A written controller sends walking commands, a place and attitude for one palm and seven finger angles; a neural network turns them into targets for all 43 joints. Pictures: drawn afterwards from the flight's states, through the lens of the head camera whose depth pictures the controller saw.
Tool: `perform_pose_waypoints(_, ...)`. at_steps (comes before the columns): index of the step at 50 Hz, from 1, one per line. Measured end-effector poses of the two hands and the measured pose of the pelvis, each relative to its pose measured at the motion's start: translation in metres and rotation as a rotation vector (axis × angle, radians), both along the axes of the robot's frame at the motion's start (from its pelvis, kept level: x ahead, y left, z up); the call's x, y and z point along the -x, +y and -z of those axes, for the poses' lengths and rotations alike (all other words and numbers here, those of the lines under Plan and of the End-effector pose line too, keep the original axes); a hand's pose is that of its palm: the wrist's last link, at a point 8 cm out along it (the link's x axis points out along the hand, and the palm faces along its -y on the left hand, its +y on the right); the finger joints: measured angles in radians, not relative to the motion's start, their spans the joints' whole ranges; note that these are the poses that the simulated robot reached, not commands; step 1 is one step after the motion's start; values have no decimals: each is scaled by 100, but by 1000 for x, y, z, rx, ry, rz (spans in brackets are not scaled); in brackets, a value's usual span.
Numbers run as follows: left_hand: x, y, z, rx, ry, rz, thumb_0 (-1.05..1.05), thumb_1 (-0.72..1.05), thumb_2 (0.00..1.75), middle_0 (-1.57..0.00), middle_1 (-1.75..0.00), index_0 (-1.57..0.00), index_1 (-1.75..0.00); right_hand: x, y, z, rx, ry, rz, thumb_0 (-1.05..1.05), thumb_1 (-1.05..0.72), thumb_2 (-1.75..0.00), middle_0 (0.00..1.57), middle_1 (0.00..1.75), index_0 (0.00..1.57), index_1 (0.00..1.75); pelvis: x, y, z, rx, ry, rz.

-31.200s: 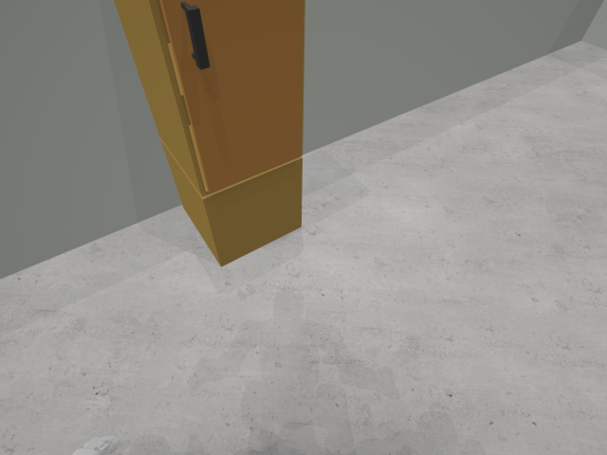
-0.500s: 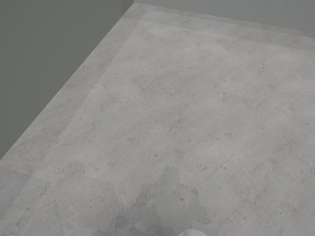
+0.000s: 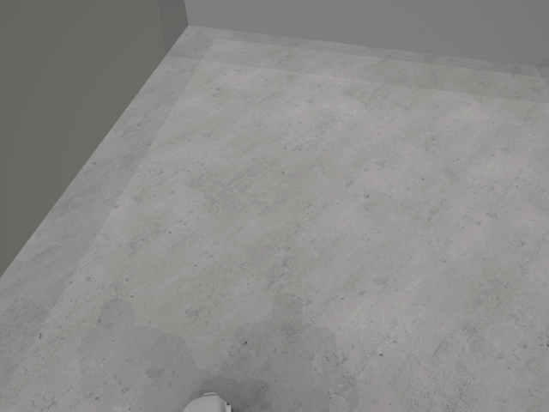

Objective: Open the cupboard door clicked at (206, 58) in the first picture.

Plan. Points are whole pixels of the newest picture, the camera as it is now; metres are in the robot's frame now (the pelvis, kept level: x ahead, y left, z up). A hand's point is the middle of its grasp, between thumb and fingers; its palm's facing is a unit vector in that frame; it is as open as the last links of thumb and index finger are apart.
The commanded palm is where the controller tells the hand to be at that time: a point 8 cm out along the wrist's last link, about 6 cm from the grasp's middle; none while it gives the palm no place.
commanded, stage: walk to a spot facing it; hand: left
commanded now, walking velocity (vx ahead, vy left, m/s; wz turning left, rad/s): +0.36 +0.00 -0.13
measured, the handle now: out of the picture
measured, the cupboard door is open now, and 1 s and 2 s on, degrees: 46 46 46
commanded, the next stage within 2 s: turn to face it in 0.16 s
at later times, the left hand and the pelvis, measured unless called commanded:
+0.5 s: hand (205, 299) +0.33 +0.15 -0.16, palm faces +0.01 -0.98 -0.22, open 7.3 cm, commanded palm none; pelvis +0.23 -0.03 -0.01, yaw +1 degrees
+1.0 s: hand (197, 272) +0.39 +0.17 -0.16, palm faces +0.30 -0.91 -0.30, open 7.4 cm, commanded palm none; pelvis +0.33 -0.06 -0.01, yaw +17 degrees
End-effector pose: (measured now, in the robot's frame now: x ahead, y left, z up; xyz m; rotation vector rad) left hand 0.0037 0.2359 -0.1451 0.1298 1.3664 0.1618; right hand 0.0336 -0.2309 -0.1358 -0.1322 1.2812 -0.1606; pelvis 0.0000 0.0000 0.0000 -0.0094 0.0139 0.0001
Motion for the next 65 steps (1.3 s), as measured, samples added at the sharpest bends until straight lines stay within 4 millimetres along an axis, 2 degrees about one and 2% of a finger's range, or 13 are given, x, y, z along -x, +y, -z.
perform_pose_waypoints(3,-13,8,15,17,66,-11,0,92,90,-20,-30,-20,-30,-58,6,7,27,-87,-18,0,-93,-89,20,30,20,30,-37,13,14,10,-8,26)
perform_pose_waypoints(6,-44,13,18,17,101,19,0,92,90,-20,-29,-20,-30,-89,11,6,37,-129,2,0,-93,-89,20,30,20,30,-65,17,15,-10,-14,53)
perform_pose_waypoints(13,-177,3,-8,2,-52,78,1,93,90,-20,-29,-20,-30,-93,9,2,9,18,65,0,-94,-89,20,30,21,30,-129,8,-3,-19,-3,87)
perform_pose_waypoints(18,-269,-14,-12,-42,-161,148,1,93,90,-20,-29,-20,-30,-89,-3,19,-41,163,125,0,-93,-89,20,30,20,30,-180,-15,7,-33,-12,83)
perform_pose_waypoints(20,-295,-21,-8,-60,-204,141,1,93,90,-20,-29,-20,-30,-93,-9,30,-58,223,127,0,-92,-89,20,30,20,30,-198,-24,16,-38,-13,56)
perform_pose_waypoints(23,-315,-32,-11,-56,-221,103,0,92,90,-20,-29,-20,-30,-118,-17,27,-52,274,104,0,-92,-89,20,30,20,30,-219,-28,12,-19,-15,7)
perform_pose_waypoints(27,-324,-40,-11,-31,-202,25,0,92,90,-20,-29,-20,-30,-179,-24,13,-29,222,48,1,-92,-89,19,30,20,30,-245,-31,2,-23,-2,-45)
perform_pose_waypoints(34,-326,-13,14,-15,-147,-85,-1,93,90,-20,-30,-20,-30,-306,-20,12,31,29,-107,0,-91,-89,19,30,20,30,-285,-17,17,3,6,-124)
perform_pose_waypoints(38,-329,-2,15,-41,-95,-117,0,92,90,-20,-30,-20,-30,-356,-19,6,58,-55,-157,0,-91,-89,20,30,20,30,-300,-18,16,-2,20,-155)
perform_pose_waypoints(44,-351,-3,-10,-83,-155,-174,0,92,90,-20,-29,-20,-30,-401,-30,1,53,-73,-242,0,-91,-89,20,30,20,30,-317,-31,6,-1,24,-216)
perform_pose_waypoints(50,-360,-21,-21,-157,-226,-218,0,91,90,-20,-29,-20,-30,-442,-55,19,21,-56,-301,0,-91,-89,20,30,21,30,-335,-60,15,-24,21,-300)
perform_pose_waypoints(57,-321,-53,-30,-149,-140,-333,0,91,90,-20,-30,-20,-30,-495,-53,6,12,-52,-405,0,-91,-89,19,30,20,30,-350,-73,0,-55,16,-409)
perform_pose_waypoints(65,-262,-76,-11,-84,-45,-501,0,90,90,-20,-30,-20,-30,-548,0,-4,0,-103,-592,0,-91,-90,19,30,20,30,-357,-69,2,-50,19,-526)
